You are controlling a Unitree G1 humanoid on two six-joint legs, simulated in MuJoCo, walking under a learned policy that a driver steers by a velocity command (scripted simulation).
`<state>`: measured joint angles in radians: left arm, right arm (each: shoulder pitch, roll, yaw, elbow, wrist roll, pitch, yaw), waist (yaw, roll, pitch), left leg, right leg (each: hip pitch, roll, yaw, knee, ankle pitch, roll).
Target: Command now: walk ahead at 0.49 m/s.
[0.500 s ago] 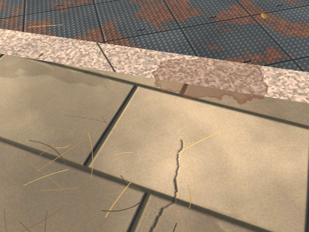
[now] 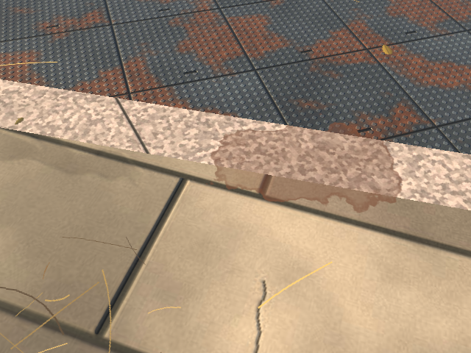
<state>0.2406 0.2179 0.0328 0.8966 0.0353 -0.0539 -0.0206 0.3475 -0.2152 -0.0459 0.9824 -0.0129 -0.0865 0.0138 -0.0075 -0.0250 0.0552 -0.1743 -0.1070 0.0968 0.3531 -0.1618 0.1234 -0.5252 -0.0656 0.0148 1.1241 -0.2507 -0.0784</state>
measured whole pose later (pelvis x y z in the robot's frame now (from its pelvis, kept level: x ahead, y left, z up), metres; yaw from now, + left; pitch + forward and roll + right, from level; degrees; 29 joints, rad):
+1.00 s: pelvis +0.50 -0.03 -0.01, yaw +0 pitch -1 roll -1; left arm 0.34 0.17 0.03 1.06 0.02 -0.05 0.02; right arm 0.15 -0.17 -0.02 0.98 -0.01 -0.08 -0.01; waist 0.02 -0.02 0.09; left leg -0.36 -0.04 0.10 0.48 -0.11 0.09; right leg -0.29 0.04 0.00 1.04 -0.50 -0.03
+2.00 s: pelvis +0.55 -0.05 +0.00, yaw +1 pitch -1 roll +0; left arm 0.38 0.11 -0.01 1.14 0.01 -0.02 0.04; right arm 0.32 -0.12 0.00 1.15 -0.01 -0.01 -0.03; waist -0.01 0.00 0.00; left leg -0.26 -0.03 0.06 0.44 -0.18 0.06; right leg -0.13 0.03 -0.02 0.43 -0.30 -0.04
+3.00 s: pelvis +0.97 -0.08 +0.00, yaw -23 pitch +0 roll +0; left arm 0.36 0.23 0.07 0.96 0.00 -0.05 0.01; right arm 0.08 -0.22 -0.05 0.80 -0.04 -0.04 0.00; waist 0.04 0.02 0.06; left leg -0.67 0.13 -0.05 1.02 -0.21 -0.04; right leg -0.15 0.18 0.02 0.35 -0.20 -0.16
